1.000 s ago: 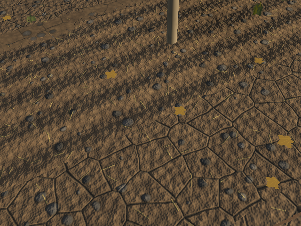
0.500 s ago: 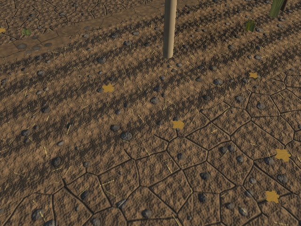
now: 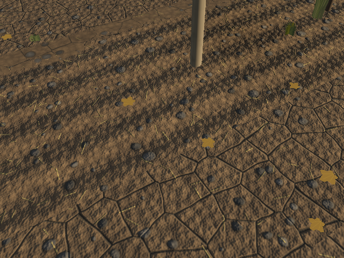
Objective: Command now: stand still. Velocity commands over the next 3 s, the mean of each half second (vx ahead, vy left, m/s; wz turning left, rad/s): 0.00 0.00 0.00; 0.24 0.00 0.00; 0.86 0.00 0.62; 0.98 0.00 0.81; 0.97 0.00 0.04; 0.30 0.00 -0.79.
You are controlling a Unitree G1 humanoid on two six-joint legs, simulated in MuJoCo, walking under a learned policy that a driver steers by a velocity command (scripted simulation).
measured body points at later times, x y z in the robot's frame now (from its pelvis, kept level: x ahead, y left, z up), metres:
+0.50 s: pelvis +0.01 +0.00 +0.00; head +0.02 +0.00 +0.45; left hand +0.08 +0.25 -0.14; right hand +0.09 -0.25 -0.13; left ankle +0.00 +0.11 -0.74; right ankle +0.05 -0.13 -0.74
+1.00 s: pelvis +0.07 -0.03 -0.01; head +0.07 -0.05 +0.44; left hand +0.16 +0.23 -0.13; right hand +0.08 -0.30 -0.16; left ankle +0.00 +0.11 -0.74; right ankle +0.08 -0.13 -0.74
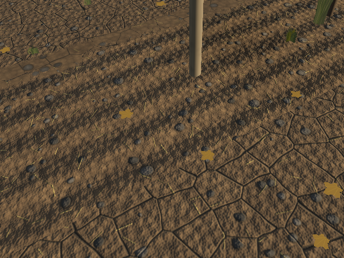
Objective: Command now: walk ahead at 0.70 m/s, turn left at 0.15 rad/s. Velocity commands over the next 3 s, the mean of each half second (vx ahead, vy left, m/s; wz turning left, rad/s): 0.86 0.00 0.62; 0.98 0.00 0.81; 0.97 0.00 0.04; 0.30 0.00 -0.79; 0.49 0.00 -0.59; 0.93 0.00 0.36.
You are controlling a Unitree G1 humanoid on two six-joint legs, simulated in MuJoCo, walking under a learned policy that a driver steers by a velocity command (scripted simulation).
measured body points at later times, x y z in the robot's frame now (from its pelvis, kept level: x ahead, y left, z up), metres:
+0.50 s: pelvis +0.28 +0.02 -0.09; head +0.31 +0.04 +0.36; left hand +0.10 +0.22 -0.22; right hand +0.53 -0.14 -0.20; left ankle +0.43 +0.18 -0.79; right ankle +0.02 -0.10 -0.73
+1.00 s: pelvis +0.72 +0.18 -0.18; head +0.73 +0.17 +0.27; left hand +0.59 +0.43 -0.30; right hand +0.99 +0.05 -0.30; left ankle +0.54 +0.18 -0.77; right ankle +0.86 +0.13 -0.89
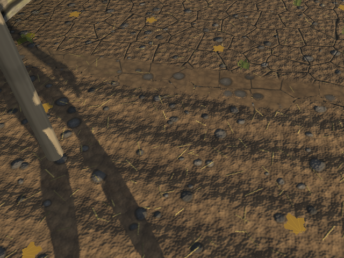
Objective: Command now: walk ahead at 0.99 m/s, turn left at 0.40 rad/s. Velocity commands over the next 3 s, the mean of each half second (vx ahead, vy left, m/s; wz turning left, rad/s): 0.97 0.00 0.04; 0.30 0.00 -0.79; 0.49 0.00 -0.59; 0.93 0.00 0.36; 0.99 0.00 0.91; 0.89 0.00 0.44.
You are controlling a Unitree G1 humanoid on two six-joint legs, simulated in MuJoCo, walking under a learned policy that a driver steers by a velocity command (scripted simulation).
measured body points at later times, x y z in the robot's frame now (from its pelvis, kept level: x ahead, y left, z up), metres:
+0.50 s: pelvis +0.43 +0.04 +0.02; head +0.46 +0.05 +0.47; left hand +0.47 +0.31 -0.12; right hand +0.52 -0.23 -0.09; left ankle +0.44 +0.10 -0.71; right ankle +0.34 -0.11 -0.60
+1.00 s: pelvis +0.71 +0.05 +0.02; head +0.76 +0.02 +0.46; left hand +0.95 +0.26 -0.08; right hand +0.85 -0.27 -0.05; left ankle +0.87 +0.20 -0.65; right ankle +0.78 -0.03 -0.71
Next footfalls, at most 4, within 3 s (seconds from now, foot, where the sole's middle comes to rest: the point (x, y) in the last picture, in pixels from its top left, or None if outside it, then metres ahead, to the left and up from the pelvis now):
0.34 left None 0.48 0.10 -0.75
0.74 right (196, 190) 0.82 -0.03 -0.75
1.16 left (160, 168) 0.95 0.12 -0.75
1.60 right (222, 184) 0.85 -0.15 -0.75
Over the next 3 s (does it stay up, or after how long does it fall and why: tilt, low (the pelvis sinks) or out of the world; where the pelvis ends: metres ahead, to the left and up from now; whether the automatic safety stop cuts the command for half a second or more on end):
stays up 1.95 -0.41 0.01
